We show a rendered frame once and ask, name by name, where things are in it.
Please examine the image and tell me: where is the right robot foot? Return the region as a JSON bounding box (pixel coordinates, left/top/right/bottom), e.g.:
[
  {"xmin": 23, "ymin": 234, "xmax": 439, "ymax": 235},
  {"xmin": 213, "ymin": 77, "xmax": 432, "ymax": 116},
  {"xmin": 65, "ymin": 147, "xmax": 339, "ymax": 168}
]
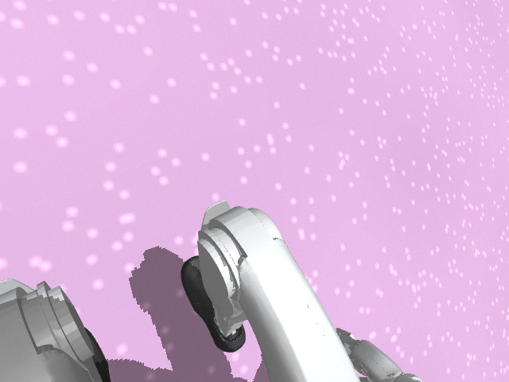
[{"xmin": 181, "ymin": 255, "xmax": 246, "ymax": 353}]

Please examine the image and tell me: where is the right robot hand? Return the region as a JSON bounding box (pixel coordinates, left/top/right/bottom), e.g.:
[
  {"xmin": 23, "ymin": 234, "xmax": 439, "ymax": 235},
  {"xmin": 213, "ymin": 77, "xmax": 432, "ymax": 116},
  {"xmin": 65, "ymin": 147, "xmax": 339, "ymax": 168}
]
[{"xmin": 336, "ymin": 328, "xmax": 405, "ymax": 382}]

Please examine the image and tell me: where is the left robot foot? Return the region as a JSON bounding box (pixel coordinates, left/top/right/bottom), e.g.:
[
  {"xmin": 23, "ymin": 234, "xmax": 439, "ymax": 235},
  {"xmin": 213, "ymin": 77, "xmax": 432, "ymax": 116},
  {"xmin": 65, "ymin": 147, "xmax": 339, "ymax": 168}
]
[{"xmin": 84, "ymin": 327, "xmax": 111, "ymax": 382}]

